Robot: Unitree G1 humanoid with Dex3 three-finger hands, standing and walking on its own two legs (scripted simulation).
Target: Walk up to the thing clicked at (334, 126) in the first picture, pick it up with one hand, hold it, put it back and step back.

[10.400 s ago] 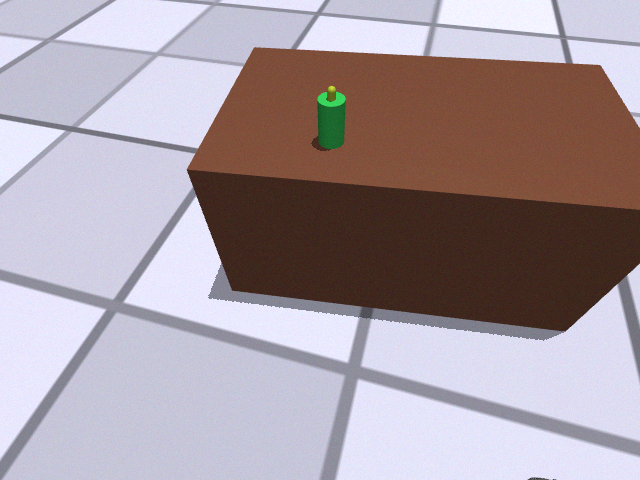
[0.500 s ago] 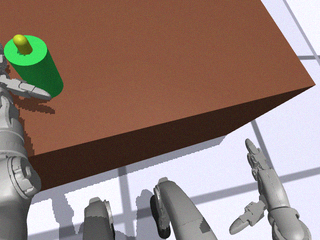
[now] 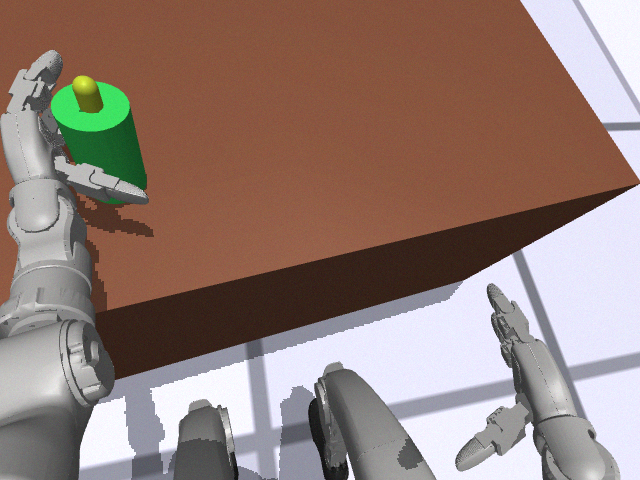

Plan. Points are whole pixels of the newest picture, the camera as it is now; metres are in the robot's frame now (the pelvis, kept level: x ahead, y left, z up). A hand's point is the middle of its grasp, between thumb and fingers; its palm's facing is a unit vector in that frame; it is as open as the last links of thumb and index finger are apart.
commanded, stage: close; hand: left
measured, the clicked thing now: (102, 138) +0.52 +0.16 +0.03
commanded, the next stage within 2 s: settle in 0.60 s
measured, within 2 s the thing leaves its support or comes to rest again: leaves its support in 0.94 s
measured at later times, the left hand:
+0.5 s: hand (90, 151) +0.52 +0.18 +0.01, palm faces +0.12 -0.99 +0.00, open 11.9 cm
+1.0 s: hand (90, 133) +0.53 +0.17 +0.03, palm faces +0.11 -0.99 -0.02, open 10.5 cm
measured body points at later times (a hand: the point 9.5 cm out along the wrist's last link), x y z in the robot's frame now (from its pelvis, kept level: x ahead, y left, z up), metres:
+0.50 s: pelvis -0.01 -0.01 +0.00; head +0.15 +0.04 +0.41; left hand +0.51 +0.23 +0.02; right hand +0.16 -0.26 +0.03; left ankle +0.01 +0.12 -0.62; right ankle +0.04 -0.14 -0.62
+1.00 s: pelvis +0.00 +0.00 +0.01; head +0.16 +0.05 +0.42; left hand +0.52 +0.22 +0.03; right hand +0.16 -0.26 +0.03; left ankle +0.01 +0.12 -0.62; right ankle +0.04 -0.14 -0.62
